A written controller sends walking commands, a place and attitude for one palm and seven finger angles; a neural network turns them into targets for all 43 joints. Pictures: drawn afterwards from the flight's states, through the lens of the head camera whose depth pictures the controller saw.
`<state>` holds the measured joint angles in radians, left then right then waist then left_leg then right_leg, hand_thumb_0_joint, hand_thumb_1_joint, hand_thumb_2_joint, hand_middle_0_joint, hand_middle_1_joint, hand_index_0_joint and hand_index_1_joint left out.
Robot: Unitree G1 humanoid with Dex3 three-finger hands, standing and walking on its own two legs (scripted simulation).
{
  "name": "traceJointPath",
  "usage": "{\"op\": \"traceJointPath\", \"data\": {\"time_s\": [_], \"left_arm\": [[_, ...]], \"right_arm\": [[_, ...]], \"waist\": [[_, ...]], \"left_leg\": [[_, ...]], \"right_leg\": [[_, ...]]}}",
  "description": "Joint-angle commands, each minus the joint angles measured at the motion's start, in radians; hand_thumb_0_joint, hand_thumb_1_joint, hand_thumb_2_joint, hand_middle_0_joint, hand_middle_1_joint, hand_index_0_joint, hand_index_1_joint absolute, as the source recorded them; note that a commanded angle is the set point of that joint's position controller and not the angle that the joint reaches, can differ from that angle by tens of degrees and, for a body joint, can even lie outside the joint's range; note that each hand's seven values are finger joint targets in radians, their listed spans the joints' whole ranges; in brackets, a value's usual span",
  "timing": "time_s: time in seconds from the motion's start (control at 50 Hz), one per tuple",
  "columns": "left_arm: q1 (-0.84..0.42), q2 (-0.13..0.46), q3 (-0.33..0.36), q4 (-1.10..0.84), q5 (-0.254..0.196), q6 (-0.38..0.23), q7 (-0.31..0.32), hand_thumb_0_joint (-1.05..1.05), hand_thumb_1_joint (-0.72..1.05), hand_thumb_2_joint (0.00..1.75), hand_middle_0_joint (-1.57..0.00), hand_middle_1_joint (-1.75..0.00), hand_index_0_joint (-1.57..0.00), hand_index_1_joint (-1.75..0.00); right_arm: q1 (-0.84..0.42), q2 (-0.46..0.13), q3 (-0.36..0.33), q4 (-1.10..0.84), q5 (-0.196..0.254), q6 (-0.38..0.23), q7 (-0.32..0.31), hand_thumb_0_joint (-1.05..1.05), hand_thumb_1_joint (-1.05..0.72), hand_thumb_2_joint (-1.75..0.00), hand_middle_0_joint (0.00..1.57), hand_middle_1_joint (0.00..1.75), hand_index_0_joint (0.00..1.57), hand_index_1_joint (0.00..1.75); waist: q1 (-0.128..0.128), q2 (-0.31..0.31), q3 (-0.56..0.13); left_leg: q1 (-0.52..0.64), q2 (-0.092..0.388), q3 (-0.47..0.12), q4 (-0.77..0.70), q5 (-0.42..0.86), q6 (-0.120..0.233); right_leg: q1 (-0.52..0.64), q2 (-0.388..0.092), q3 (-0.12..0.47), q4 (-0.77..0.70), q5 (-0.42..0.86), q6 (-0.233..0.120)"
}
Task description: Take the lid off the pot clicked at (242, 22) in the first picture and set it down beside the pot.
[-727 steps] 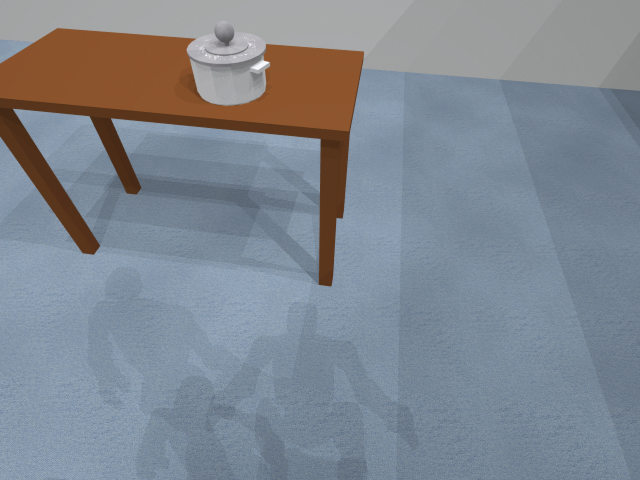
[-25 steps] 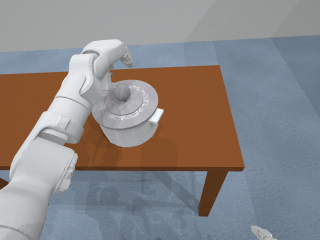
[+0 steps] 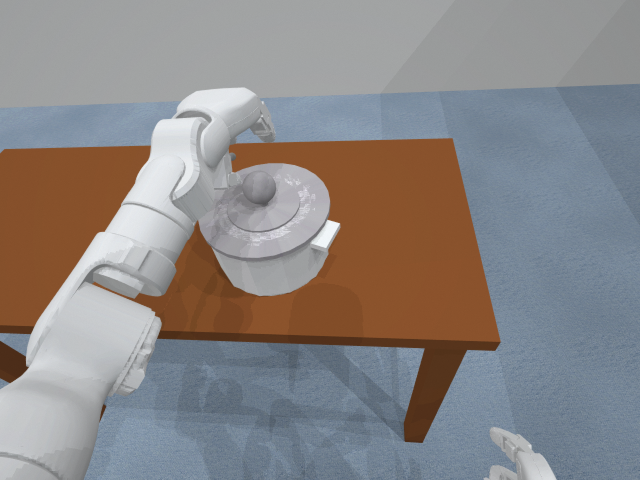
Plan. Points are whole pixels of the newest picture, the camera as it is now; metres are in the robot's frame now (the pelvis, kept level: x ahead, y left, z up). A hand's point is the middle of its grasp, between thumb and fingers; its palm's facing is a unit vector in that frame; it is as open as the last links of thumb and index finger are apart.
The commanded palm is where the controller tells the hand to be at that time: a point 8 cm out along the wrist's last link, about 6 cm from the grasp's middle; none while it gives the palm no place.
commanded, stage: move the open hand above the knob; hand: left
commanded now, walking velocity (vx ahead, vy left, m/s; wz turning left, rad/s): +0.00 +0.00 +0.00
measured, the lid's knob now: (259, 187) +0.49 +0.10 +0.10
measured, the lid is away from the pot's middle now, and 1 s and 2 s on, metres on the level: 0.01 0.01 0.01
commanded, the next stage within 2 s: lower the open fingers around the knob in 0.10 s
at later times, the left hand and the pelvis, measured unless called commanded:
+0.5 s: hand (247, 170) +0.45 +0.09 +0.16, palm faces -0.32 -0.01 -0.95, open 10.4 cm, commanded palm +0.44 +0.10 +0.22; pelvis +0.00 +0.00 +0.00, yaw +0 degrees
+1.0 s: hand (245, 192) +0.45 +0.10 +0.13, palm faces -0.33 -0.02 -0.94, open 10.4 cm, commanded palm +0.44 +0.11 +0.19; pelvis +0.00 -0.01 +0.00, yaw +0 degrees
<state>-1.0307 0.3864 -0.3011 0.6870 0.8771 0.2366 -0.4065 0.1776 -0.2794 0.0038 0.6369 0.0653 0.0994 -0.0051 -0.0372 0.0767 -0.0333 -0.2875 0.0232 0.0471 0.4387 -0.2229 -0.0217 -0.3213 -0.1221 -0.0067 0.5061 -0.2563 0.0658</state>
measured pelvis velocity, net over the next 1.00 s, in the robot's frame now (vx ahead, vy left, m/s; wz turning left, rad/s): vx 0.00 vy -0.01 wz -0.01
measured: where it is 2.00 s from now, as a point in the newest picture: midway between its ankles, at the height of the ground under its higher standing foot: outside the picture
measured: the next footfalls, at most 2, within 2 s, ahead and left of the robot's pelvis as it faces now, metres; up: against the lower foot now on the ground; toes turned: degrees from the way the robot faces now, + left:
none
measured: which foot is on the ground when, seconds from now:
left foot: down 0.00-1.00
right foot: down 0.00-1.00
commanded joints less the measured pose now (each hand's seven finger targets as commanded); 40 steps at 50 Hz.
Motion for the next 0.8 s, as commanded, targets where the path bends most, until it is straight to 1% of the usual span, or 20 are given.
{"op": "traceJointPath", "data": {"time_s": [0.0, 0.02, 0.06, 0.1, 0.14, 0.16, 0.22, 0.24, 0.3, 0.34, 0.4, 0.42, 0.5, 0.54, 0.6, 0.66, 0.68, 0.72, 0.76, 0.78], "left_arm": [[-0.566, 0.162, 0.064, -0.227, 0.012, -0.011, 0.036, 0.00, -0.35, 1.48, -0.82, -0.08, -0.82, -0.08], [-0.553, 0.150, 0.055, -0.211, 0.013, -0.008, 0.036, 0.00, -0.35, 1.48, -0.82, -0.08, -0.82, -0.08], [-0.553, 0.169, 0.072, -0.143, 0.014, 0.000, 0.039, 0.00, -0.35, 1.48, -0.82, -0.08, -0.82, -0.08], [-0.607, 0.224, 0.117, -0.180, 0.015, -0.011, 0.051, 0.00, -0.35, 1.48, -0.82, -0.08, -0.82, -0.08], [-0.594, 0.247, 0.138, -0.221, 0.015, -0.029, 0.059, 0.00, -0.35, 1.48, -0.82, -0.08, -0.82, -0.08], [-0.549, 0.198, 0.100, -0.145, 0.026, -0.017, 0.056, 0.00, -0.35, 1.48, -0.82, -0.08, -0.82, -0.08], [-0.509, 0.174, 0.090, -0.029, 0.015, 0.031, 0.042, 0.00, -0.35, 1.48, -0.82, -0.08, -0.82, -0.08], [-0.515, 0.208, 0.120, -0.042, 0.011, 0.028, 0.037, 0.00, -0.35, 1.48, -0.82, -0.08, -0.82, -0.08], [-0.586, 0.141, 0.046, -0.152, 0.019, 0.015, 0.013, 0.00, -0.35, 1.48, -0.82, -0.08, -0.82, -0.08], [-0.569, 0.170, 0.076, -0.163, 0.007, 0.003, 0.008, 0.00, -0.35, 1.48, -0.82, -0.08, -0.82, -0.08], [-0.555, 0.177, 0.085, -0.094, 0.011, -0.007, 0.012, 0.00, -0.35, 1.48, -0.82, -0.08, -0.82, -0.08], [-0.553, 0.188, 0.096, -0.087, 0.010, -0.014, 0.018, 0.00, -0.35, 1.48, -0.82, -0.08, -0.82, -0.08], [-0.552, 0.221, 0.127, -0.155, 0.025, -0.047, 0.056, 0.00, -0.35, 1.48, -0.82, -0.08, -0.82, -0.08], [-0.468, 0.242, 0.164, -0.127, 0.020, -0.040, 0.069, 0.00, -0.35, 1.48, -0.82, -0.08, -0.82, -0.08], [-0.421, 0.155, 0.093, -0.079, 0.022, -0.009, 0.076, 0.00, -0.35, 1.48, -0.82, -0.08, -0.82, -0.08], [-0.485, 0.201, 0.118, -0.187, 0.019, -0.017, 0.079, 0.00, -0.35, 1.48, -0.82, -0.08, -0.82, -0.08], [-0.486, 0.222, 0.131, -0.182, 0.023, -0.018, 0.080, 0.00, -0.35, 1.48, -0.82, -0.08, -0.82, -0.08], [-0.467, 0.193, 0.106, -0.131, 0.024, -0.010, 0.078, 0.00, -0.35, 1.48, -0.82, -0.08, -0.82, -0.08], [-0.456, 0.197, 0.106, -0.097, 0.021, -0.011, 0.078, 0.00, -0.35, 1.48, -0.82, -0.08, -0.82, -0.08], [-0.483, 0.170, 0.082, -0.110, 0.018, -0.015, 0.079, 0.00, -0.35, 1.48, -0.82, -0.08, -0.82, -0.08]], "right_arm": [[-0.063, -0.097, -0.036, -0.129, 0.003, -0.040, -0.002, 0.00, -0.90, -0.90, 0.20, 0.30, 0.20, 0.30], [-0.061, -0.094, -0.036, -0.126, 0.004, -0.040, -0.002, 0.00, -0.90, -0.90, 0.20, 0.30, 0.20, 0.30], [-0.053, -0.102, -0.033, -0.109, 0.002, -0.030, -0.005, 0.00, -0.90, -0.90, 0.20, 0.30, 0.20, 0.30], [-0.045, -0.101, -0.030, -0.112, -0.001, -0.039, -0.013, 0.00, -0.90, -0.90, 0.20, 0.30, 0.20, 0.30], [-0.050, -0.101, -0.034, -0.121, -0.006, -0.046, -0.013, 0.00, -0.90, -0.90, 0.20, 0.30, 0.20, 0.30], [-0.055, -0.095, -0.030, -0.115, -0.005, -0.040, -0.011, 0.00, -0.90, -0.90, 0.20, 0.30, 0.20, 0.30], [-0.041, -0.109, -0.029, -0.097, 0.002, -0.025, -0.007, 0.00, -0.90, -0.90, 0.20, 0.30, 0.20, 0.30], [-0.041, -0.118, -0.032, -0.102, -0.001, -0.023, -0.010, 0.00, -0.90, -0.90, 0.20, 0.30, 0.20, 0.30], [-0.054, -0.100, -0.035, -0.125, -0.002, -0.037, -0.012, 0.00, -0.90, -0.90, 0.20, 0.30, 0.20, 0.30], [-0.036, -0.108, -0.041, -0.121, -0.006, -0.039, -0.014, 0.00, -0.90, -0.90, 0.20, 0.30, 0.20, 0.30], [-0.017, -0.109, -0.038, -0.104, -0.003, -0.038, -0.021, 0.00, -0.90, -0.90, 0.20, 0.30, 0.20, 0.30], [-0.012, -0.110, -0.036, -0.103, -0.004, -0.040, -0.022, 0.00, -0.90, -0.90, 0.20, 0.30, 0.20, 0.30], [-0.008, -0.102, -0.042, -0.109, -0.010, -0.052, -0.018, 0.00, -0.90, -0.90, 0.20, 0.30, 0.20, 0.30], [-0.007, -0.113, -0.046, -0.107, -0.010, -0.046, -0.012, 0.00, -0.90, -0.90, 0.20, 0.30, 0.20, 0.30], [-0.027, -0.110, -0.044, -0.107, -0.001, -0.032, -0.001, 0.00, -0.90, -0.90, 0.20, 0.30, 0.20, 0.30], [-0.038, -0.110, -0.047, -0.119, -0.004, -0.035, -0.005, 0.00, -0.90, -0.90, 0.20, 0.30, 0.20, 0.30], [-0.036, -0.108, -0.047, -0.119, -0.004, -0.040, -0.010, 0.00, -0.90, -0.90, 0.20, 0.30, 0.20, 0.30], [-0.029, -0.107, -0.043, -0.107, 0.000, -0.036, -0.013, 0.00, -0.90, -0.90, 0.20, 0.30, 0.20, 0.30], [-0.031, -0.111, -0.040, -0.103, 0.001, -0.030, -0.017, 0.00, -0.90, -0.90, 0.20, 0.30, 0.20, 0.30], [-0.027, -0.107, -0.040, -0.100, 0.002, -0.031, -0.020, 0.00, -0.90, -0.90, 0.20, 0.30, 0.20, 0.30]], "waist": [[-0.017, -0.128, -0.397], [-0.018, -0.111, -0.384], [-0.024, -0.132, -0.339], [-0.014, -0.129, -0.384], [-0.005, -0.118, -0.439], [-0.008, -0.115, -0.405], [-0.014, -0.174, -0.315], [-0.011, -0.168, -0.328], [-0.022, -0.130, -0.406], [-0.026, -0.148, -0.412], [-0.026, -0.180, -0.351], [-0.022, -0.167, -0.347], [-0.005, -0.116, -0.427], [0.005, -0.151, -0.415], [-0.002, -0.161, -0.333], [-0.007, -0.145, -0.409], [-0.006, -0.144, -0.411], [-0.014, -0.162, -0.376], [-0.017, -0.159, -0.353], [-0.025, -0.157, -0.349]], "left_leg": [[0.208, -0.072, 0.007, -0.014, 0.264, 0.078], [0.212, -0.071, 0.005, -0.010, 0.272, 0.077], [0.182, -0.071, 0.008, -0.018, 0.223, 0.075], [0.191, -0.073, 0.003, -0.023, 0.222, 0.077], [0.209, -0.073, -0.001, -0.012, 0.271, 0.079], [0.193, -0.073, 0.008, -0.013, 0.264, 0.076], [0.136, -0.076, 0.009, -0.028, 0.193, 0.075], [0.139, -0.075, 0.008, -0.030, 0.184, 0.076], [0.199, -0.083, 0.002, -0.015, 0.226, 0.084], [0.208, -0.078, -0.001, -0.007, 0.248, 0.086], [0.174, -0.076, 0.006, -0.026, 0.189, 0.085], [0.172, -0.077, 0.006, -0.029, 0.187, 0.085], [0.206, -0.074, 0.005, -0.022, 0.250, 0.085], [0.180, -0.069, 0.007, -0.022, 0.271, 0.085], [0.147, -0.068, 0.021, -0.031, 0.218, 0.080], [0.184, -0.070, 0.019, -0.023, 0.233, 0.087], [0.183, -0.073, 0.016, -0.017, 0.236, 0.090], [0.167, -0.073, 0.018, -0.018, 0.231, 0.088], [0.153, -0.071, 0.019, -0.025, 0.198, 0.085], [0.162, -0.071, 0.019, -0.025, 0.192, 0.086]], "right_leg": [[0.099, 0.111, -0.075, -0.025, 0.339, -0.090], [0.086, 0.113, -0.075, -0.025, 0.338, -0.092], [0.071, 0.115, -0.077, -0.036, 0.305, -0.091], [0.104, 0.112, -0.073, -0.032, 0.310, -0.091], [0.139, 0.107, -0.066, -0.023, 0.357, -0.094], [0.118, 0.110, -0.069, -0.023, 0.347, -0.093], [0.085, 0.114, -0.079, -0.034, 0.305, -0.089], [0.096, 0.110, -0.075, -0.038, 0.299, -0.090], [0.105, 0.112, -0.070, -0.026, 0.332, -0.090], [0.112, 0.113, -0.070, -0.030, 0.352, -0.090], [0.087, 0.117, -0.076, -0.039, 0.302, -0.086], [0.087, 0.117, -0.076, -0.039, 0.298, -0.087], [0.135, 0.113, -0.067, -0.027, 0.348, -0.091], [0.156, 0.112, -0.069, -0.027, 0.376, -0.092], [0.109, 0.116, -0.074, -0.035, 0.332, -0.088], [0.140, 0.115, -0.067, -0.032, 0.354, -0.087], [0.145, 0.115, -0.064, -0.031, 0.361, -0.087], [0.125, 0.117, -0.069, -0.033, 0.357, -0.085], [0.109, 0.117, -0.068, -0.038, 0.326, -0.084], [0.096, 0.118, -0.072, -0.039, 0.317, -0.084]]}}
